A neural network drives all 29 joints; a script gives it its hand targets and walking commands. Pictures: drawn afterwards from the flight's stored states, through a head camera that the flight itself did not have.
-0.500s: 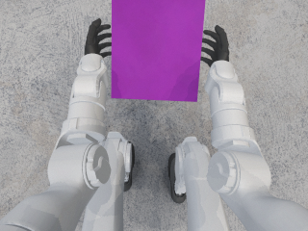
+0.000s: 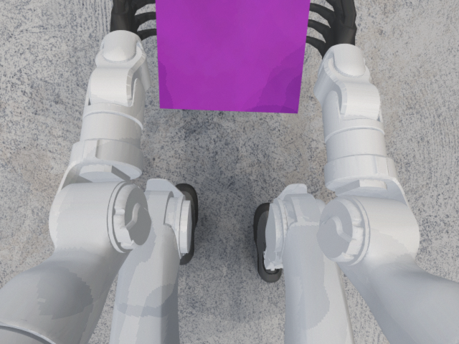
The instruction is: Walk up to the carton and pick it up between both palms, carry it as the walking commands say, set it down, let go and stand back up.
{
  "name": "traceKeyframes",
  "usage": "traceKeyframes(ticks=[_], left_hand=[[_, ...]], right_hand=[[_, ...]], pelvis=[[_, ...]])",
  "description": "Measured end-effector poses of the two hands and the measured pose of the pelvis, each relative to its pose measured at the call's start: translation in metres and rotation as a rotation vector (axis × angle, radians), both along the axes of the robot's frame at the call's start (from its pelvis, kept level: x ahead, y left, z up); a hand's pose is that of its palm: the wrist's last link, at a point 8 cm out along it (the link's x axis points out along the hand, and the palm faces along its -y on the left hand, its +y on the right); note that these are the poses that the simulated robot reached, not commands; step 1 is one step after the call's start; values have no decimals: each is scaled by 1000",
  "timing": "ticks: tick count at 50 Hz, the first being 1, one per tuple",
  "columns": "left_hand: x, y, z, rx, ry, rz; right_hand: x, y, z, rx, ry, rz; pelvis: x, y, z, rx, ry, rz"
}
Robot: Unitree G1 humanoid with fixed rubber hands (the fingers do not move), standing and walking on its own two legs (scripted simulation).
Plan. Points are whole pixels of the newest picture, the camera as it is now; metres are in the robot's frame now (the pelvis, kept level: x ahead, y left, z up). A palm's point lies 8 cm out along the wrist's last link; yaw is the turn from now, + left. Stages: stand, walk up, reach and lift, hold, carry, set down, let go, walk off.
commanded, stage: set down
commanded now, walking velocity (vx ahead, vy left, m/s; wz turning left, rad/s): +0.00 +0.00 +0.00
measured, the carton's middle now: (232, 29) +0.57 +0.03 -0.21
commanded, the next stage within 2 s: none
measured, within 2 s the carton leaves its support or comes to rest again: rests again in 1.60 s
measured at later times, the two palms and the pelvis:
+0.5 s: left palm (140, 39) +0.54 +0.18 -0.21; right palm (314, 54) +0.54 -0.11 -0.20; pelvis +0.00 +0.00 -0.05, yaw +0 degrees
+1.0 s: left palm (143, 38) +0.55 +0.18 -0.22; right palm (316, 55) +0.54 -0.12 -0.22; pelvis -0.01 +0.00 -0.06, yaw -1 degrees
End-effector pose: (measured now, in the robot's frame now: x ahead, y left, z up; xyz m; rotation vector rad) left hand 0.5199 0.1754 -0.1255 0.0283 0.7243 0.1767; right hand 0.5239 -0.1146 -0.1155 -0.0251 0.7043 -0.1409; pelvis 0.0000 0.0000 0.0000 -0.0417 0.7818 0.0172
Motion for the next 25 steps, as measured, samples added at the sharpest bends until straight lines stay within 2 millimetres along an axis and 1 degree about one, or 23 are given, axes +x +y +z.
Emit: traceKeyframes(ticks=[18,25], left_hand=[[15,4,-65,-2,32,-38],[22,5,-85,7,44,-57]], right_hand=[[13,0,-66,13,24,15],[17,0,-89,23,35,21]], pelvis=[[1,-2,-34,2,-51,-6],[1,-2,-47,5,-84,-10]])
